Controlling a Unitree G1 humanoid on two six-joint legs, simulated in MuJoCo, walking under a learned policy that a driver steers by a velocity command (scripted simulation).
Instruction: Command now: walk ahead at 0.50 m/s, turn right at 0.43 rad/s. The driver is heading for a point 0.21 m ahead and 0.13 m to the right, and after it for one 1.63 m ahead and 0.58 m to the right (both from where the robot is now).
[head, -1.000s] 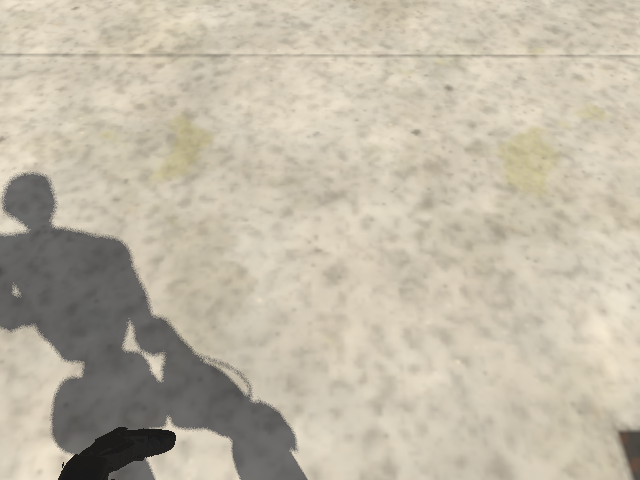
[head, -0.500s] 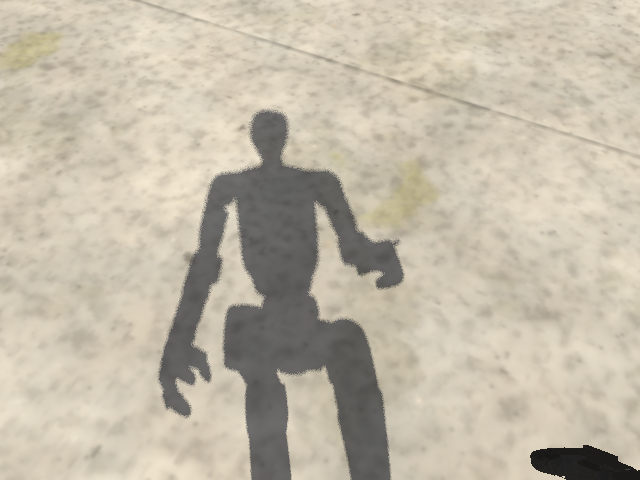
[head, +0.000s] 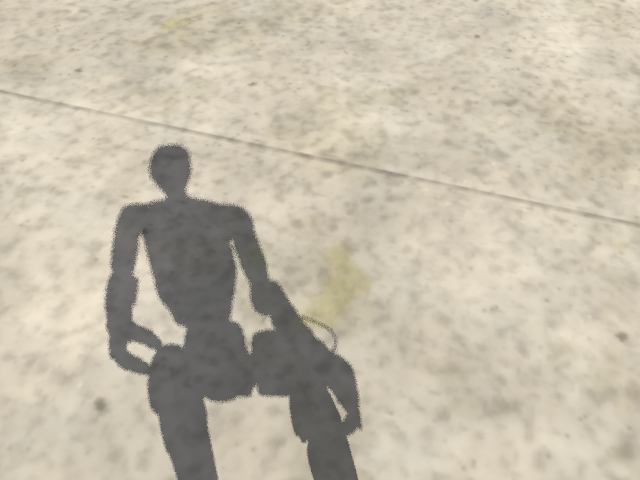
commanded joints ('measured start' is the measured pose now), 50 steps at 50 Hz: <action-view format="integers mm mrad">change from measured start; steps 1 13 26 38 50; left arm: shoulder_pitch -100 122 279 176 -178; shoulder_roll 45 142 212 132 65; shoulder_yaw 1 51 71 37 1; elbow -104 -25 -24 -89 -221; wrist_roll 1 -33 -16 7 6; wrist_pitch -19 -40 -41 -3 0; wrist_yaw -4 47 61 11 -33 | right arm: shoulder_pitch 40 -88 -440 -107 5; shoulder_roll -147 -115 -123 -139 -174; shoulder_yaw -25 -11 7 -21 -44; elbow -15 -161 -312 -210 -127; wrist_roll -4 -32 -10 -6 1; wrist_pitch -3 32 30 2 -7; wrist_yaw -17 23 39 7 14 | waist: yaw -1 1 120 38 -19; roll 111 56 -38 156 124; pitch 48 -18 -11 -36 44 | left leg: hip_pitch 17 -694 -734 -260 -175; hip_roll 312 186 115 346 341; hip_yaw -9 -220 -201 -388 -52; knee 103 1017 448 38 -6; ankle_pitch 991 4 259 202 422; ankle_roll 19 -99 -113 57 52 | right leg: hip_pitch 26 453 621 59 -2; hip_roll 60 -93 -63 19 -7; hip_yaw -85 346 402 133 9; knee -82 -489 -386 460 23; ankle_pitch -79 162 284 -292 -31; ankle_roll -52 -255 -163 -1 -1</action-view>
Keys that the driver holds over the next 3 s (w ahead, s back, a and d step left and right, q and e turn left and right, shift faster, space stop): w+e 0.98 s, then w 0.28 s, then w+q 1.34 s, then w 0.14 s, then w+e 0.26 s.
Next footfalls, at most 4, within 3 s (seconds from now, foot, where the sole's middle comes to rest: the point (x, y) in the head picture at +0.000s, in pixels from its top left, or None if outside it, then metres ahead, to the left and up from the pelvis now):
0.10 right None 0.21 -0.08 -0.77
0.60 left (309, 443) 0.55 0.02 -0.77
1.14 right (460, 394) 0.65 -0.31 -0.77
1.70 left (453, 268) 1.00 -0.36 -0.77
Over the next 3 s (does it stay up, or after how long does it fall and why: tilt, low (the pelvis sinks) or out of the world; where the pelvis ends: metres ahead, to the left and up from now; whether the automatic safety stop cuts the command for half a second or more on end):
stays up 1.48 -0.47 0.01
